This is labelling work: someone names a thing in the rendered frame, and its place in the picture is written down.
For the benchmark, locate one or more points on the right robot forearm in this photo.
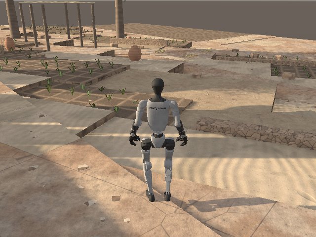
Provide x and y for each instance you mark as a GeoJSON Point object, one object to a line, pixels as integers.
{"type": "Point", "coordinates": [181, 130]}

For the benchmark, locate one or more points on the robot right hand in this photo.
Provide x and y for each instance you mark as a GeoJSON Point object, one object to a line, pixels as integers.
{"type": "Point", "coordinates": [182, 139]}

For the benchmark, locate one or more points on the left robot upper arm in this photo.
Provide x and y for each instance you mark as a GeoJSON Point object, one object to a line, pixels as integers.
{"type": "Point", "coordinates": [139, 113]}

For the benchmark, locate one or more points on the robot right foot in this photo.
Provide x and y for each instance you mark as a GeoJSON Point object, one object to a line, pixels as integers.
{"type": "Point", "coordinates": [167, 196]}

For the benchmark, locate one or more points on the robot left hand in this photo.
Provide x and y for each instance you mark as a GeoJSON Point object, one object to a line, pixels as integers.
{"type": "Point", "coordinates": [135, 138]}

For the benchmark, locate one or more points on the robot left shin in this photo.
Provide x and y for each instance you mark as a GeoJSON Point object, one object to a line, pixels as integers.
{"type": "Point", "coordinates": [148, 178]}

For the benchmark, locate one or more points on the left robot forearm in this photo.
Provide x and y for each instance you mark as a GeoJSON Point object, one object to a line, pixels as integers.
{"type": "Point", "coordinates": [133, 130]}

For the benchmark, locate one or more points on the right robot upper arm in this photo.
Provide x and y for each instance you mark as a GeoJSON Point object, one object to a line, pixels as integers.
{"type": "Point", "coordinates": [173, 104]}

